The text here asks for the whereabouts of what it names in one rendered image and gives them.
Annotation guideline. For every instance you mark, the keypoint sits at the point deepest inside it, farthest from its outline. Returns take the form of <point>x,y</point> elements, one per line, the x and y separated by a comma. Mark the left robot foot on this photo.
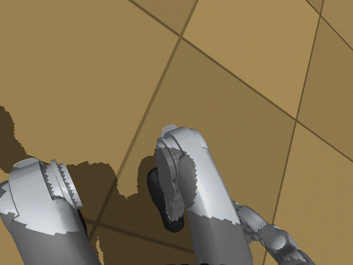
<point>82,220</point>

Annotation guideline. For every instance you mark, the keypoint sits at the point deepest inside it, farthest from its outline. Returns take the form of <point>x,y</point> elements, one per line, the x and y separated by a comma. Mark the right robot hand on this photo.
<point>251,221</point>

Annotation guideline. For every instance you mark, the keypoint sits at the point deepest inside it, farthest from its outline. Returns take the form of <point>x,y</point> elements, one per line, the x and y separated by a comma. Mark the right robot arm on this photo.
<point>282,247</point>

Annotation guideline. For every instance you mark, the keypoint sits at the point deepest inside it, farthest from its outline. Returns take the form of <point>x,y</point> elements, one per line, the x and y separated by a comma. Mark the right robot foot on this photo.
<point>157,196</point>

